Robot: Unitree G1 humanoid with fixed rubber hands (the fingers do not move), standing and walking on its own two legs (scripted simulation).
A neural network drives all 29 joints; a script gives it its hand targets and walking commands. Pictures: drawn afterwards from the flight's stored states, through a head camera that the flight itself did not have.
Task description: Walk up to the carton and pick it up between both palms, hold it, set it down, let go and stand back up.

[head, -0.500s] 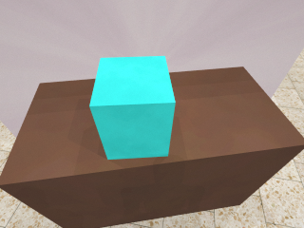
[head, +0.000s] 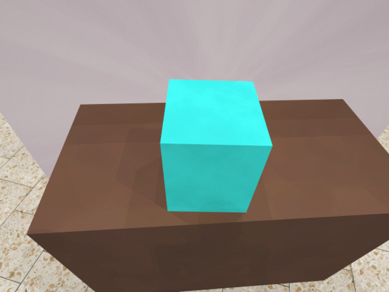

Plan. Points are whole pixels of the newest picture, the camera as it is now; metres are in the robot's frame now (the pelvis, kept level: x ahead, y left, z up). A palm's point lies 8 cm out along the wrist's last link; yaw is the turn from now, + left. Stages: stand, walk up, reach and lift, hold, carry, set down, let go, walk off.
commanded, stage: walk up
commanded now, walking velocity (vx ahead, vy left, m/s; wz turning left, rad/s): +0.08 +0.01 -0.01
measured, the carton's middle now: (209, 148) +0.45 +0.01 +0.04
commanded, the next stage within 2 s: none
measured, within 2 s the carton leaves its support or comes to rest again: neither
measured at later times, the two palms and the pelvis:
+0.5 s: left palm out of the picture +0.05 +0.27 -0.15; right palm out of the picture +0.01 -0.14 -0.15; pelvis +0.04 +0.06 +0.00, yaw -2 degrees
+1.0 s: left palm out of the picture +0.02 +0.23 -0.14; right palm out of the picture -0.02 -0.21 -0.16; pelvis -0.02 +0.01 -0.01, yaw -2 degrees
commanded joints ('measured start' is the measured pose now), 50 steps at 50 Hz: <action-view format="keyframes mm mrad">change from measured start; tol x32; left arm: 1 55 55 -5 0 -16 -7 0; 50 -134 46 -59 -97 -25 -6 -4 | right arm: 1 195 4 14 22 12 -51 -29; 50 34 8 29 47 16 33 -43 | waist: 1 -100 2 81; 36 -119 250 -51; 50 -68 -237 174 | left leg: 1 373 19 -33 -406 290 -16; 3 268 366 -355 -442 724 114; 29 214 72 -102 -403 342 103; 33 205 192 -91 -196 1071 166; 42 35 167 -164 -469 6 230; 50 101 6 -61 -69 -56 71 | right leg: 1 -276 19 -41 156 -91 -109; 8 -152 20 -38 448 -199 -64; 29 47 -17 -10 -46 175 -109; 32 -40 -27 -75 173 378 -78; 36 -188 84 -91 650 -339 -67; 39 -227 71 -7 799 -308 -64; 47 166 -46 57 -198 69 -108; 50 -170 -205 248 -262 52 -182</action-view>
